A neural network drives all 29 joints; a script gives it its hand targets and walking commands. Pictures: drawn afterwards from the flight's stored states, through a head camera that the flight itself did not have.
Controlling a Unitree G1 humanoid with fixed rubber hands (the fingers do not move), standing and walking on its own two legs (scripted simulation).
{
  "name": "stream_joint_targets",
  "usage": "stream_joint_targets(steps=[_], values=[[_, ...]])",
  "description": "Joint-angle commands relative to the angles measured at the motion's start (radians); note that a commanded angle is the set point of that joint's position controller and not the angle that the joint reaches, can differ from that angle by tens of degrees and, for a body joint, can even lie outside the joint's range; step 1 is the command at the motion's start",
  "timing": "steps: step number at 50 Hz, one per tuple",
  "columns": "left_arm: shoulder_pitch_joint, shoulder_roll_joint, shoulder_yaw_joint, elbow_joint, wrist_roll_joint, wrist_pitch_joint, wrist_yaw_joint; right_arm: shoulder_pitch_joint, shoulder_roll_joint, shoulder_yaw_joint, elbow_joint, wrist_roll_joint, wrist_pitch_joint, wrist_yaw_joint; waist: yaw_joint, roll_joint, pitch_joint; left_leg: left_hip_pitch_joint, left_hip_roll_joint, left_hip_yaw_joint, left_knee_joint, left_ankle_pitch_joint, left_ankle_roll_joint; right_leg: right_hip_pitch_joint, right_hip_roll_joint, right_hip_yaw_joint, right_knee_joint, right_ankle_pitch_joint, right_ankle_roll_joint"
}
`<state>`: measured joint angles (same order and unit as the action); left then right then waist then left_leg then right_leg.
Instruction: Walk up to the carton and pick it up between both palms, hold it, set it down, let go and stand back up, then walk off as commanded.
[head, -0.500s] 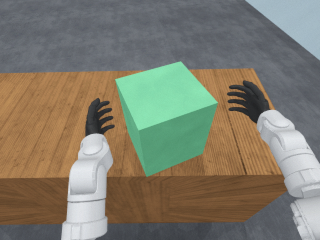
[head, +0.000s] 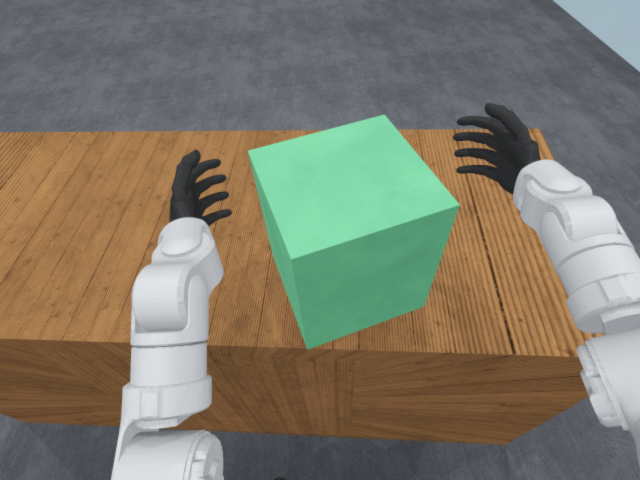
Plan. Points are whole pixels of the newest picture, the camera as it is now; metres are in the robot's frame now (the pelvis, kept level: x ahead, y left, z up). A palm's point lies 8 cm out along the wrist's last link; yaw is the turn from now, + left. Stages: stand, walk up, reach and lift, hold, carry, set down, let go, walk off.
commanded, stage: reach and lift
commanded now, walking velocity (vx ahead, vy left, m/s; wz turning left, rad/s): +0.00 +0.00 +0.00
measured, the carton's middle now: (344, 236) +0.44 +0.05 +0.01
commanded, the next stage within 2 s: none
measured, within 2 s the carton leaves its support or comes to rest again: neither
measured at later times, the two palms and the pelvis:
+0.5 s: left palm (188, 183) +0.37 +0.22 +0.18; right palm (496, 121) +0.50 -0.13 +0.19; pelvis +0.00 +0.00 +0.00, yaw +0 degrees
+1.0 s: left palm (215, 236) +0.36 +0.21 +0.09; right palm (477, 182) +0.49 -0.13 +0.10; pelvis +0.00 +0.00 +0.00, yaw +0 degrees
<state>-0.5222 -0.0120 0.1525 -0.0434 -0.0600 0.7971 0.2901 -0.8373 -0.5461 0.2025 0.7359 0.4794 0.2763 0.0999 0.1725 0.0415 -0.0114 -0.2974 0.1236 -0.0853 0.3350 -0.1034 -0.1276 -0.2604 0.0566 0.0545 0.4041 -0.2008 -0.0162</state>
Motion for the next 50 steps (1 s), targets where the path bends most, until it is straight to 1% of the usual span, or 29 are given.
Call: stream_joint_targets(steps=[1,4,5,6,7,8,12,14,15,17,18,20,23,25,26,27,28,30,31,32,34,36,37,40,42,43,44,45,50], values=[[-0.385,0.072,-0.006,-0.163,-0.004,-0.031,0.006,-0.516,-0.199,-0.083,-0.132,0.003,-0.033,0.000,-0.004,-0.121,-0.503,0.283,-0.131,0.113,0.035,0.194,0.081,0.118,0.051,-0.076,-0.050,0.355,0.044],[-0.411,0.076,-0.002,-0.119,-0.002,-0.030,0.008,-0.542,-0.191,-0.070,-0.103,0.011,-0.027,0.002,0.006,-0.125,-0.501,0.268,-0.130,0.117,0.038,0.201,0.082,0.119,0.052,-0.076,-0.048,0.358,0.046],[-0.432,0.082,0.001,-0.130,-0.007,-0.032,0.010,-0.569,-0.195,-0.067,-0.112,0.014,-0.027,0.004,0.013,-0.123,-0.514,0.271,-0.131,0.120,0.041,0.210,0.081,0.119,0.049,-0.074,-0.047,0.363,0.045],[-0.437,0.081,-0.003,-0.103,-0.008,-0.027,0.010,-0.567,-0.195,-0.061,-0.091,0.013,-0.023,0.005,0.004,-0.122,-0.505,0.266,-0.132,0.120,0.040,0.205,0.081,0.119,0.048,-0.074,-0.050,0.358,0.047],[-0.450,0.082,0.005,-0.106,-0.005,-0.028,0.011,-0.593,-0.200,-0.062,-0.095,0.012,-0.024,0.005,0.019,-0.127,-0.520,0.259,-0.130,0.119,0.040,0.208,0.080,0.130,0.050,-0.074,-0.048,0.369,0.048],[-0.459,0.088,0.005,-0.092,-0.008,-0.027,0.011,-0.592,-0.200,-0.063,-0.080,0.015,-0.020,0.005,0.013,-0.120,-0.529,0.260,-0.131,0.122,0.041,0.205,0.078,0.130,0.049,-0.076,-0.048,0.363,0.048],[-0.512,0.094,0.009,-0.082,-0.013,-0.027,0.018,-0.645,-0.209,-0.053,-0.053,0.017,-0.016,0.010,0.024,-0.118,-0.559,0.270,-0.126,0.117,0.054,0.229,0.070,0.120,0.055,-0.079,-0.043,0.371,0.044],[-0.524,0.096,0.006,-0.043,-0.015,-0.025,0.018,-0.659,-0.203,-0.050,-0.023,0.018,-0.011,0.012,0.025,-0.119,-0.555,0.255,-0.125,0.121,0.049,0.216,0.071,0.122,0.053,-0.079,-0.047,0.358,0.045],[-0.528,0.096,0.010,-0.023,-0.017,-0.026,0.018,-0.668,-0.201,-0.043,-0.002,0.019,-0.006,0.013,0.033,-0.122,-0.544,0.246,-0.125,0.123,0.047,0.213,0.073,0.115,0.053,-0.078,-0.048,0.349,0.046],[-0.570,0.105,0.008,-0.021,-0.023,-0.031,0.019,-0.709,-0.205,-0.050,0.001,0.018,-0.005,0.016,0.033,-0.123,-0.562,0.248,-0.126,0.126,0.050,0.211,0.069,0.114,0.053,-0.081,-0.051,0.340,0.046],[-0.574,0.107,0.010,-0.023,-0.022,-0.036,0.022,-0.717,-0.196,-0.048,-0.005,0.021,-0.008,0.016,0.040,-0.125,-0.581,0.248,-0.125,0.126,0.054,0.227,0.069,0.120,0.054,-0.082,-0.046,0.352,0.048],[-0.593,0.117,0.016,-0.018,-0.023,-0.043,0.020,-0.730,-0.201,-0.045,-0.005,0.019,-0.010,0.014,0.034,-0.135,-0.615,0.240,-0.127,0.127,0.062,0.257,0.065,0.144,0.052,-0.082,-0.036,0.416,0.050],[-0.594,0.113,0.020,0.050,-0.021,-0.052,0.015,-0.746,-0.189,-0.034,0.040,0.016,-0.009,0.013,0.042,-0.153,-0.598,0.213,-0.125,0.128,0.061,0.241,0.069,0.147,0.052,-0.077,-0.035,0.407,0.053],[-0.602,0.113,0.025,0.052,-0.019,-0.064,0.013,-0.746,-0.186,-0.036,0.055,0.008,-0.011,0.014,0.042,-0.150,-0.610,0.210,-0.125,0.129,0.063,0.250,0.067,0.156,0.053,-0.080,-0.032,0.425,0.054],[-0.587,0.106,0.024,0.096,-0.011,-0.067,0.008,-0.735,-0.181,-0.032,0.093,0.004,-0.010,0.016,0.039,-0.150,-0.581,0.205,-0.126,0.128,0.059,0.255,0.066,0.148,0.053,-0.083,-0.033,0.426,0.056],[-0.587,0.100,0.023,0.090,-0.006,-0.078,0.006,-0.734,-0.174,-0.031,0.099,-0.001,-0.019,0.018,0.036,-0.145,-0.596,0.211,-0.125,0.128,0.059,0.270,0.062,0.155,0.055,-0.088,-0.036,0.430,0.052],[-0.572,0.096,0.020,0.097,-0.005,-0.087,0.005,-0.727,-0.163,-0.027,0.108,-0.001,-0.026,0.019,0.041,-0.138,-0.593,0.210,-0.126,0.126,0.065,0.285,0.061,0.155,0.054,-0.086,-0.030,0.454,0.053],[-0.562,0.083,0.022,0.101,0.005,-0.112,0.002,-0.719,-0.155,-0.043,0.117,-0.018,-0.043,0.020,0.036,-0.134,-0.600,0.211,-0.126,0.130,0.063,0.286,0.059,0.149,0.055,-0.095,-0.033,0.438,0.051],[-0.552,0.081,0.023,0.115,0.009,-0.123,-0.001,-0.710,-0.146,-0.038,0.127,-0.024,-0.049,0.022,0.036,-0.147,-0.589,0.204,-0.126,0.129,0.063,0.280,0.060,0.147,0.056,-0.095,-0.031,0.437,0.051],[-0.542,0.067,0.020,0.123,0.016,-0.140,-0.004,-0.701,-0.141,-0.050,0.137,-0.036,-0.059,0.024,0.036,-0.143,-0.587,0.200,-0.125,0.130,0.059,0.280,0.059,0.147,0.057,-0.093,-0.034,0.436,0.050],[-0.525,0.064,0.024,0.118,0.028,-0.168,-0.007,-0.692,-0.133,-0.061,0.140,-0.054,-0.080,0.023,0.040,-0.141,-0.595,0.188,-0.128,0.130,0.062,0.288,0.060,0.151,0.057,-0.100,-0.025,0.456,0.052],[-0.498,0.046,0.021,0.114,0.042,-0.197,-0.011,-0.668,-0.114,-0.075,0.134,-0.069,-0.104,0.023,0.035,-0.131,-0.592,0.194,-0.130,0.135,0.060,0.300,0.057,0.143,0.058,-0.104,-0.030,0.459,0.049],[-0.500,0.045,0.018,0.106,0.043,-0.215,-0.012,-0.674,-0.125,-0.095,0.133,-0.085,-0.118,0.025,0.029,-0.132,-0.598,0.200,-0.129,0.135,0.060,0.295,0.056,0.125,0.061,-0.109,-0.030,0.438,0.048],[-0.484,0.030,0.009,0.102,0.051,-0.268,-0.013,-0.647,-0.107,-0.119,0.132,-0.109,-0.158,0.028,0.030,-0.112,-0.627,0.202,-0.126,0.142,0.062,0.295,0.056,0.103,0.058,-0.111,-0.034,0.423,0.043],[-0.454,0.005,0.005,0.148,0.064,-0.304,-0.014,-0.635,-0.090,-0.133,0.158,-0.132,-0.186,0.031,0.028,-0.120,-0.617,0.187,-0.122,0.141,0.060,0.285,0.059,0.077,0.059,-0.115,-0.032,0.395,0.040],[-0.458,0.002,0.004,0.121,0.059,-0.330,-0.014,-0.638,-0.085,-0.139,0.120,-0.135,-0.209,0.032,0.031,-0.116,-0.655,0.198,-0.124,0.149,0.063,0.306,0.058,0.073,0.056,-0.117,-0.029,0.419,0.042],[-0.454,0.001,0.000,0.117,0.058,-0.353,-0.013,-0.638,-0.089,-0.148,0.120,-0.142,-0.226,0.033,0.030,-0.118,-0.685,0.204,-0.120,0.153,0.065,0.318,0.056,0.064,0.060,-0.124,-0.029,0.416,0.041],[-0.455,0.000,-0.004,0.145,0.060,-0.374,-0.016,-0.633,-0.079,-0.146,0.123,-0.147,-0.239,0.034,0.032,-0.116,-0.694,0.192,-0.122,0.156,0.071,0.319,0.058,0.067,0.056,-0.118,-0.028,0.419,0.039],[-0.445,-0.007,0.013,0.269,0.075,-0.494,-0.023,-0.632,-0.049,-0.148,0.177,-0.179,-0.307,0.027,0.035,-0.176,-0.726,0.132,-0.117,0.178,0.066,0.276,0.069,0.062,0.052,-0.113,-0.021,0.405,0.050]])
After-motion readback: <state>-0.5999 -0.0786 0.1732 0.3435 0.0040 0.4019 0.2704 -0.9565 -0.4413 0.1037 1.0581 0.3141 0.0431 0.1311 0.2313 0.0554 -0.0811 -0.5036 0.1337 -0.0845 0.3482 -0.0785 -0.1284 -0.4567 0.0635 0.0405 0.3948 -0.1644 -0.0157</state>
